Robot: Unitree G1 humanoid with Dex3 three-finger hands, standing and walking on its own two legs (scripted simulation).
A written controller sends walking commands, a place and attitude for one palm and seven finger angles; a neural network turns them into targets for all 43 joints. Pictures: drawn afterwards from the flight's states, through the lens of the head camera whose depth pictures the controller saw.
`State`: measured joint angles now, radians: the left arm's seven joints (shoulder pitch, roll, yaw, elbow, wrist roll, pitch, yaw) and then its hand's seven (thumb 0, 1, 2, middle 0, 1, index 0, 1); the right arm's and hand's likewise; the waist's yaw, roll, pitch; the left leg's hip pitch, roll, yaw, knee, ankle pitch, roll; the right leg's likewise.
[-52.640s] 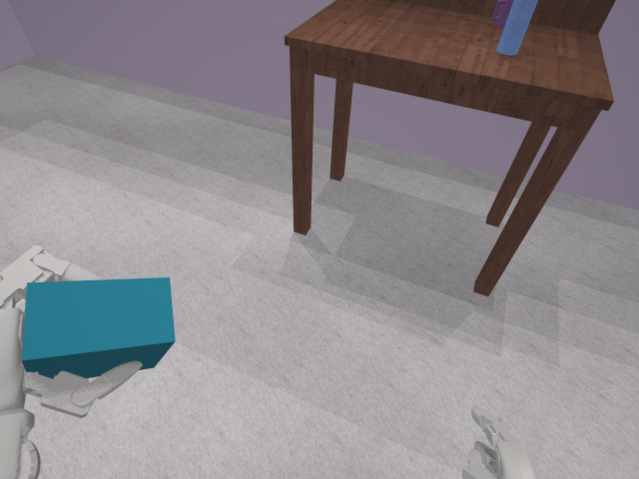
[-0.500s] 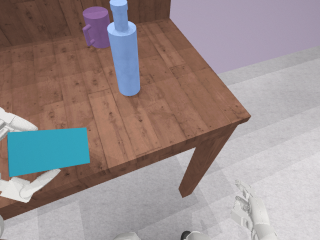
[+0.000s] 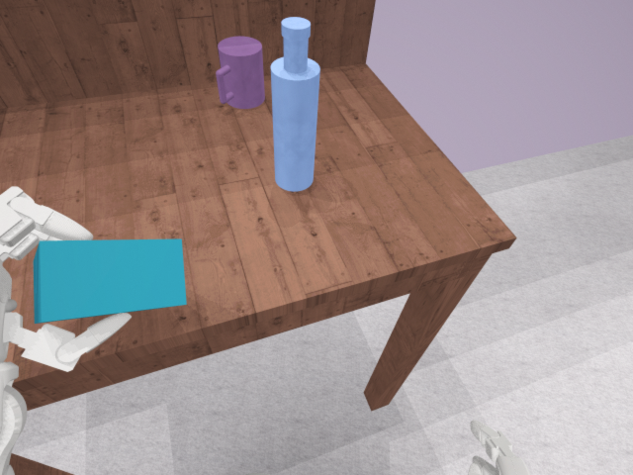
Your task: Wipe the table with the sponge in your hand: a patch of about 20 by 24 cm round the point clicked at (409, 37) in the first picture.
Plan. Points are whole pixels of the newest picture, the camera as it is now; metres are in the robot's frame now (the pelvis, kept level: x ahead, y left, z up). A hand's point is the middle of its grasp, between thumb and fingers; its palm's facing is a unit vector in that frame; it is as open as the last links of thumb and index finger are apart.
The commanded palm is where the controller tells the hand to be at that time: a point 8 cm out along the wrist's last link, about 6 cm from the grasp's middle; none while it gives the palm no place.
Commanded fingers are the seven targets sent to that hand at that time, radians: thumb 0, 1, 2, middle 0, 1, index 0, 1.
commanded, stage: come to a stop and stand still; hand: left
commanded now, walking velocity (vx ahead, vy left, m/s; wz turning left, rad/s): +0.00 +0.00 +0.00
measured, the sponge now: (126, 280) +0.26 +0.22 +0.15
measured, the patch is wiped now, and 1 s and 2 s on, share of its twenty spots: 0.95 0.95 0.95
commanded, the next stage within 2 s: look again from close up in 1.12 s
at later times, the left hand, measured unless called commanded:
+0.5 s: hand (52, 266) +0.24 +0.27 +0.19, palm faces +0.40 -0.81 -0.42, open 10.1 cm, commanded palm +0.17 +0.28 +0.19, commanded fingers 0.00 0.10 1.30 -1.20 -1.60 -1.20 -1.60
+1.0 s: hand (84, 305) +0.21 +0.23 +0.18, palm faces +0.44 -0.84 -0.33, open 10.1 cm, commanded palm +0.15 +0.25 +0.19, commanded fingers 0.00 0.10 1.30 -1.20 -1.60 -1.20 -1.60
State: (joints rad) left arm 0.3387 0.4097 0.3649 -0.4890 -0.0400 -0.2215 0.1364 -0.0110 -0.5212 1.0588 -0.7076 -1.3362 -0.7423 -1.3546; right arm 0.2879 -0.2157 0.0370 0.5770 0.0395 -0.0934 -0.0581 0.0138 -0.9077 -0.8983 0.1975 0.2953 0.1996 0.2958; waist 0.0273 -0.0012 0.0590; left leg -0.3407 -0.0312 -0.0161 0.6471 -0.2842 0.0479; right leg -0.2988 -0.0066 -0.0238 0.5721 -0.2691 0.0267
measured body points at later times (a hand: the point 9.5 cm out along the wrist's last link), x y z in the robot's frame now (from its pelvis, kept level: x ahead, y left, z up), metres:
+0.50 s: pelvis +0.01 +0.01 +0.01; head +0.06 +0.02 +0.45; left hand +0.22 +0.31 +0.21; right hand +0.18 -0.21 -0.07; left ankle +0.03 +0.08 -0.73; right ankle +0.03 -0.14 -0.73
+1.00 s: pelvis -0.01 -0.02 +0.01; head +0.01 -0.03 +0.46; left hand +0.18 +0.27 +0.20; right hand +0.18 -0.26 -0.06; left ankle +0.03 +0.08 -0.73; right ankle +0.03 -0.14 -0.73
